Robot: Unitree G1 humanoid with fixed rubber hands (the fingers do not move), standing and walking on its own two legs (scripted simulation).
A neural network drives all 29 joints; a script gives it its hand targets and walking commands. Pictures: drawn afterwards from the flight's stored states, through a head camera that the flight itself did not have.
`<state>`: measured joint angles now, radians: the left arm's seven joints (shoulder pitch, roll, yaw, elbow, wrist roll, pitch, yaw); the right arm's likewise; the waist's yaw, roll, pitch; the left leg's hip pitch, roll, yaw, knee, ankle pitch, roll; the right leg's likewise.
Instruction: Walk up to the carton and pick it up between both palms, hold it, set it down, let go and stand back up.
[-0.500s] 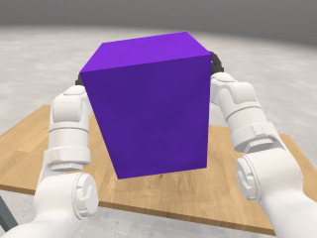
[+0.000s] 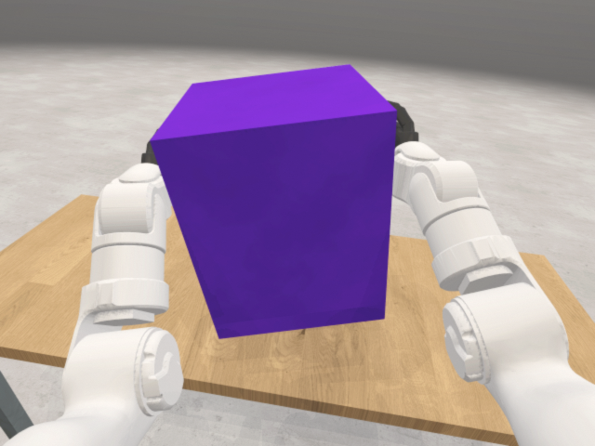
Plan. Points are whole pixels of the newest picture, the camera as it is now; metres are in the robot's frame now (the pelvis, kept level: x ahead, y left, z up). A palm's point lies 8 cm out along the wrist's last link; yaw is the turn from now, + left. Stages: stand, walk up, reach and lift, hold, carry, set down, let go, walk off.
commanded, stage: hold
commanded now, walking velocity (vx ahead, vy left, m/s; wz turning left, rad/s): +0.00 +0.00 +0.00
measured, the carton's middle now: (286, 198) +0.38 -0.01 +0.25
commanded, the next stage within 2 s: none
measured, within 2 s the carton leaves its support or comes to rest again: neither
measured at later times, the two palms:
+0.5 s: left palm (159, 174) +0.38 +0.15 +0.28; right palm (407, 153) +0.37 -0.16 +0.32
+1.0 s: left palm (158, 178) +0.37 +0.15 +0.27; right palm (405, 157) +0.37 -0.16 +0.31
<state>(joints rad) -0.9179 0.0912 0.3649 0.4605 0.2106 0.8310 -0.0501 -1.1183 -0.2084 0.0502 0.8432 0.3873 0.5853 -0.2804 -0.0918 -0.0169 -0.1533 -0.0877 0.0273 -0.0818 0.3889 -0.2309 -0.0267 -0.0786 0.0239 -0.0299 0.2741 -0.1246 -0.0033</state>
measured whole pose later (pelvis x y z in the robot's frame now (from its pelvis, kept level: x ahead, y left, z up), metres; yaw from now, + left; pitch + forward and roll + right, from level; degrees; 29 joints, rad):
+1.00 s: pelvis +0.00 +0.00 +0.00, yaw +0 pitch -4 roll -2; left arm -0.92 0.08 0.37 0.46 0.22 0.84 -0.04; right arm -1.13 -0.21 0.05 0.86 0.39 0.60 -0.28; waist -0.09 -0.01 -0.16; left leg -0.09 0.03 -0.08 0.39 -0.23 -0.03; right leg -0.08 0.03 -0.02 0.28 -0.13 0.00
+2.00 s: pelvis +0.00 +0.00 +0.00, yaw +1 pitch -4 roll -2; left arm -0.92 0.08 0.36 0.47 0.21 0.82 -0.04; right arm -1.13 -0.21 0.02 0.85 0.38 0.60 -0.28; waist -0.10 -0.01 -0.17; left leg -0.11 0.02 -0.09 0.40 -0.23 -0.02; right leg -0.09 0.03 -0.01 0.28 -0.12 0.00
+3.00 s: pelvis +0.00 +0.00 +0.00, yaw +1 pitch -4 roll -2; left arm -0.92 0.08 0.37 0.48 0.21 0.82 -0.03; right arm -1.13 -0.22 0.05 0.87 0.40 0.60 -0.27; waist -0.10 -0.01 -0.17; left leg -0.09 0.02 -0.09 0.39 -0.23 -0.02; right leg -0.07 0.03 0.00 0.26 -0.13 0.00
